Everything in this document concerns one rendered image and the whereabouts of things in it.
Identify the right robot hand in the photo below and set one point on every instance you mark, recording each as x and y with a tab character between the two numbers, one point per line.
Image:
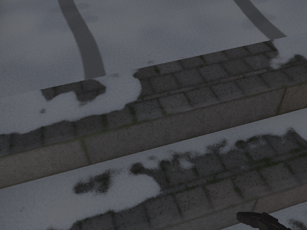
262	221

